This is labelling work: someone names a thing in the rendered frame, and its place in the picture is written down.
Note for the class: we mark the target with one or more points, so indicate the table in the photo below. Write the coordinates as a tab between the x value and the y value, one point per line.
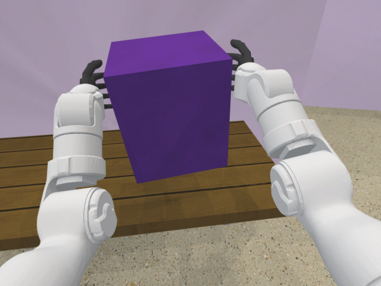
239	192

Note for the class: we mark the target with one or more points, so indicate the robot right forearm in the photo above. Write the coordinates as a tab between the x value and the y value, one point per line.
287	130

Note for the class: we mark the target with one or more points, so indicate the left robot hand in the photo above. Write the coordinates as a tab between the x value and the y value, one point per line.
89	77

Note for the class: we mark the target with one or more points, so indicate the right robot hand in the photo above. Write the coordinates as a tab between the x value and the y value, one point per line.
244	57

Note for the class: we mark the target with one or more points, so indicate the carton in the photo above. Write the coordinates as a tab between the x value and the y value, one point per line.
171	98

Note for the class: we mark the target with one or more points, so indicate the left robot upper arm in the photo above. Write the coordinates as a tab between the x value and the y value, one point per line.
72	225

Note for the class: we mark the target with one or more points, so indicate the right robot upper arm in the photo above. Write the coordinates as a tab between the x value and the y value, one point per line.
315	188

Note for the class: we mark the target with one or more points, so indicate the robot left forearm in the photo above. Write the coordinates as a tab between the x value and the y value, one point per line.
77	154

